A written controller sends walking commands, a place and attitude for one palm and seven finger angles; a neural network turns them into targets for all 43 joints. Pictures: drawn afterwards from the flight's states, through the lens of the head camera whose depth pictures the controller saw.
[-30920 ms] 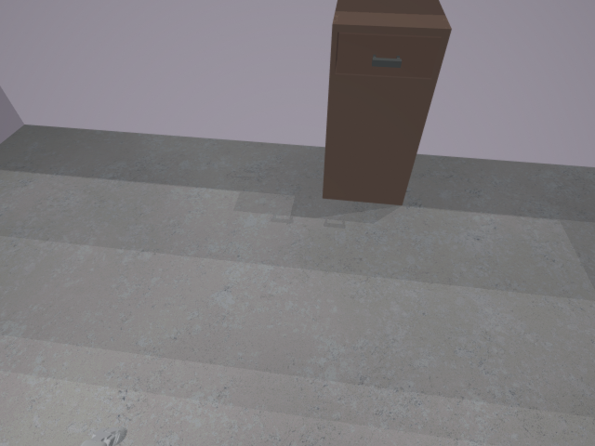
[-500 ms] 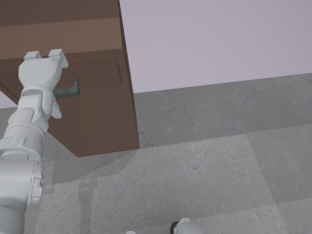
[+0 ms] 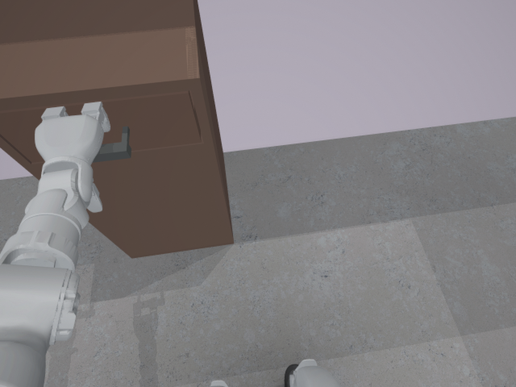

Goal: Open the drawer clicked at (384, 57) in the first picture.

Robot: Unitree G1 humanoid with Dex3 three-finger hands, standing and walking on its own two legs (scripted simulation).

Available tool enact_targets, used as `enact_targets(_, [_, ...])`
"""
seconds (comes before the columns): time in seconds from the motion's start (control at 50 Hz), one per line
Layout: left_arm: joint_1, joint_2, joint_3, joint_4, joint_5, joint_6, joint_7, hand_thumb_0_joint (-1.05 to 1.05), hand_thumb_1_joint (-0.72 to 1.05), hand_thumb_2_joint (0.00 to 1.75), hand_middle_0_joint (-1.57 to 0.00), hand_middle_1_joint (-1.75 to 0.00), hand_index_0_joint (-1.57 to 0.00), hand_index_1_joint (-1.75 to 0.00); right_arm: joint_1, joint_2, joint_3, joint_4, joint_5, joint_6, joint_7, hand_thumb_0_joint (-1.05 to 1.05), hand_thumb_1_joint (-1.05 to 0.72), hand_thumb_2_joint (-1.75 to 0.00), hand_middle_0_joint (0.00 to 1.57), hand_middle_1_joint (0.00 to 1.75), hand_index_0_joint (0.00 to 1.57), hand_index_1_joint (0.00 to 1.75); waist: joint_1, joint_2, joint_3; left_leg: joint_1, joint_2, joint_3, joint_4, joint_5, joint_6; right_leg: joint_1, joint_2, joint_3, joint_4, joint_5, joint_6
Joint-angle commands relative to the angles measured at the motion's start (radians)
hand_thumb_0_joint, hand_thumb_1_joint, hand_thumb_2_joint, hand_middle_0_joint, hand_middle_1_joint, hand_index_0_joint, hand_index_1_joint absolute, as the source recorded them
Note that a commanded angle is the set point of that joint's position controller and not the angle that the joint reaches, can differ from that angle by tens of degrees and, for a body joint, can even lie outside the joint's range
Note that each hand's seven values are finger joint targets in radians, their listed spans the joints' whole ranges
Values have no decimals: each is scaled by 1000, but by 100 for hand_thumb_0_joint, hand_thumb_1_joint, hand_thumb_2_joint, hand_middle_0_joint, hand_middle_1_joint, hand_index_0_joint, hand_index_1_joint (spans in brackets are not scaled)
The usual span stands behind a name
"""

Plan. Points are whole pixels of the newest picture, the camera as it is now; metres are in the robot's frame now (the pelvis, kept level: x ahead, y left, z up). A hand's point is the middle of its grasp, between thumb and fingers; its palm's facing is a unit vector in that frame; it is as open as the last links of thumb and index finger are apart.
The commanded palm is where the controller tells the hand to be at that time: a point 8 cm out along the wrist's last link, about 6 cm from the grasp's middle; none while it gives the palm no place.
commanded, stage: lower the fingers behind the handle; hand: left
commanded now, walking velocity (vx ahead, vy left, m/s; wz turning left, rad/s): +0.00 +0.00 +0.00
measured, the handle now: (102, 143) +0.54 +0.28 -0.02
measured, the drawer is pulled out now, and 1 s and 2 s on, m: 0.00 0.00 0.00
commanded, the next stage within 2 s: lift the fingers back up to retry in 1.34 s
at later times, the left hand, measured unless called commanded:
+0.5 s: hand (94, 168) +0.48 +0.27 +0.00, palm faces -0.09 +0.00 -1.00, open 13.8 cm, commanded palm +0.46 +0.26 +0.04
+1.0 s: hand (98, 171) +0.48 +0.27 -0.01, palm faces -0.03 +0.02 -1.00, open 13.9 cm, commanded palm +0.46 +0.26 +0.01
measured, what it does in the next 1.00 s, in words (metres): stands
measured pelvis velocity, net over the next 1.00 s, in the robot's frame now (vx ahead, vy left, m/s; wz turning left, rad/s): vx -0.01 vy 0.01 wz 0.00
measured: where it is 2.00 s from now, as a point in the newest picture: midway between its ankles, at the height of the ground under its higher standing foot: outside the picture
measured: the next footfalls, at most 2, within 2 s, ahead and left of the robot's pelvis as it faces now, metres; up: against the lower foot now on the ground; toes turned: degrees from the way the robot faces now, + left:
none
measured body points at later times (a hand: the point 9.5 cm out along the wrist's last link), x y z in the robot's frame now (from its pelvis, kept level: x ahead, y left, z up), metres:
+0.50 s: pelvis +0.00 +0.00 -0.01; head +0.12 -0.01 +0.42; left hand +0.48 +0.27 +0.06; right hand +0.00 -0.28 -0.14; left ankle -0.05 +0.09 -0.70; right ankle +0.02 -0.12 -0.70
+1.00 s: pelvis -0.01 +0.01 -0.03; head +0.11 +0.01 +0.40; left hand +0.48 +0.26 +0.04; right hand +0.00 -0.26 -0.16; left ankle -0.05 +0.09 -0.70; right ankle +0.02 -0.12 -0.70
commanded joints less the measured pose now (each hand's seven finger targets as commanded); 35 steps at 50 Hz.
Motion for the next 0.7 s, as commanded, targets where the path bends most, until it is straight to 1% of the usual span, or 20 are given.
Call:
enact_targets(0.0, [-446, 252, 39, -248, -33, -31, -34, 0, -50, 30, -30, -120, -30, -120, 176, -156, -62, -49, 11, -17, -32, 0, -90, -90, 20, 30, 20, 30, -36, -27, -503, 215, 3, -39, -66, 542, -16, 403, 25, 24, -43, 379, -10])
enact_targets(0.04, [-467, 241, 33, -295, -38, -90, -56, 0, -50, 30, -30, -120, -30, -120, 180, -147, -64, -46, 6, -27, -46, 0, -90, -90, 20, 30, 20, 30, -45, -9, -494, 229, 0, -44, -57, 535, -13, 382, 23, 28, -44, 368, -9])
enact_targets(0.06, [-459, 274, 63, -315, -36, -119, -57, 0, -50, 30, -30, -120, -30, -120, 178, -149, -64, -38, 2, -28, -51, 0, -90, -90, 20, 30, 20, 30, -39, -12, -491, 228, 0, -44, -46, 553, -13, 373, 23, 32, -39, 379, -11])
enact_targets(0.08, [-404, 307, 94, -285, -31, -135, -53, 0, -50, 30, -30, -120, -30, -120, 176, -152, -59, -29, -3, -26, -54, 0, -90, -90, 20, 30, 20, 30, -23, -1, -466, 199, -1, -44, -45, 545, -14, 359, 21, 32, -27, 366, -13])
enact_targets(0.14, [-383, 317, 110, -247, -6, -159, -8, 0, -50, 30, -30, -120, -30, -120, 167, -151, -49, -17, -10, -26, -48, 0, -90, -90, 20, 30, 20, 30, -16, 19, -373, 108, -5, -44, -29, 473, -19, 276, 21, 19, 3, 303, -23])
enact_targets(0.18, [-339, 344, 141, -218, 6, -146, 32, 0, -50, 30, -30, -120, -30, -120, 161, -152, -46, -19, -18, -24, -34, 0, -90, -90, 20, 30, 20, 30, 10, 46, -394, 76, -8, -37, -13, 482, -23, 271, 22, 17, 29, 303, -27])
enact_targets(0.2, [-324, 349, 144, -196, 6, -129, 48, 0, -50, 30, -30, -120, -30, -120, 159, -156, -44, -21, -18, -23, -27, 0, -90, -90, 20, 30, 20, 30, 11, 39, -400, 60, -10, -33, -5, 472, -23, 271, 24, 17, 37, 305, -28])
enact_targets(0.22, [-327, 326, 122, -175, 9, -111, 60, 0, -50, 30, -30, -120, -30, -120, 161, -154, -45, -26, -18, -24, -24, 0, -90, -90, 20, 30, 20, 30, 1, 24, -403, 43, -11, -27, 0, 459, -20, 275, 25, 17, 37, 312, -25])
enact_targets(0.3, [-347, 341, 118, -162, -2, -54, 64, 0, -50, 30, -30, -120, -30, -120, 179, -168, -50, -29, -11, -22, -13, 0, -90, -90, 20, 30, 20, 30, -9, 3, -485, 52, -8, -25, 11, 472, -19, 315, 27, 21, 45, 347, -17])
enact_targets(0.32, [-361, 304, 88, -159, -6, -48, 54, 0, -50, 30, -30, -120, -30, -120, 183, -164, -53, -31, -9, -25, -14, 0, -90, -90, 20, 30, 20, 30, -22, 1, -497, 63, -8, -25, 10, 467, -16, 319, 27, 21, 38, 346, -15])
enact_targets(0.36, [-421, 285, 70, -202, -16, -62, 31, 0, -50, 30, -30, -120, -30, -120, 195, -163, -60, -24, -7, -30, -19, 0, -90, -90, 20, 30, 20, 30, -45, 13, -518, 104, -1, -35, 18, 495, -16, 304, 27, 23, 34, 357, -12])
enact_targets(0.38, [-427, 313, 90, -229, -19, -78, 22, 0, -50, 30, -30, -120, -30, -120, 202, -167, -62, -16, -8, -33, -23, 0, -90, -90, 20, 30, 20, 30, -40, 20, -546, 127, 2, -43, 20, 508, -17, 306, 26, 24, 36, 355, -11])
enact_targets(0.42, [-403, 304, 87, -222, -26, -97, 5, 0, -50, 30, -30, -120, -30, -120, 203, -163, -61, -8, -10, -34, -29, 0, -90, -90, 20, 30, 20, 30, -38, 27, -539, 139, 1, -45, 26, 530, -16, 298, 27, 24, 37, 361, -11])
enact_targets(0.44, [-357, 298, 92, -188, -29, -94, -3, 0, -50, 30, -30, -120, -30, -120, 207, -164, -62, -1, -10, -32, -29, 0, -90, -90, 20, 30, 20, 30, -36, 2, -516, 129, 3, -47, 28, 536, -17, 288, 27, 21, 38, 360, -10])
enact_targets(0.46, [-346, 280, 79, -172, -30, -97, -12, 0, -50, 30, -30, -120, -30, -120, 206, -164, -58, 0, -10, -30, -27, 0, -90, -90, 20, 30, 20, 30, -34, 19, -489, 116, 3, -46, 30, 538, -19, 266, 28, 20, 40, 351, -13])
enact_targets(0.48, [-320, 269, 69, -139, -26, -98, -16, 0, -50, 30, -30, -120, -30, -120, 204, -164, -54, 4, -11, -28, -29, 0, -90, -90, 20, 30, 20, 30, -35, -7, -432, 82, 4, -46, 27, 501, -17, 244, 28, 14, 38, 322, -14])
enact_targets(0.5, [-322, 288, 81, -143, -22, -103, -16, 0, -50, 30, -30, -120, -30, -120, 202, -169, -52, 5, -8, -25, -27, 0, -90, -90, 20, 30, 20, 30, -30, -8, -403, 64, 4, -48, 25, 475, -18, 225, 30, 12, 41, 302, -17])
enact_targets(0.56, [-329, 274, 82, -177, -7, -124, 2, 0, -50, 30, -30, -120, -30, -120, 193, -163, -54, -7, -14, -25, -23, 0, -90, -90, 20, 30, 20, 30, -22, 32, -417, 74, 6, -48, 37, 497, -21, 196, 32, 10, 55, 291, -24])
enact_targets(0.62, [-266, 268, 86, -153, -7, -123, 15, 0, -50, 30, -30, -120, -30, -120, 191, -161, -52, -15, -16, -25, -19, 0, -90, -90, 20, 30, 20, 30, -10, 15, -423, 50, 6, -48, 55, 503, -23, 190, 33, 7, 76, 292, -24])
enact_targets(0.68, [-278, 239, 67, -137, -1, -111, 31, 0, -50, 30, -30, -120, -30, -120, 199, -161, -58, -12, -18, -26, -14, 0, -90, -90, 20, 30, 20, 30, -26, 5, -420, 54, 12, -56, 67, 514, -28, 154, 34, 0, 87, 279, -22])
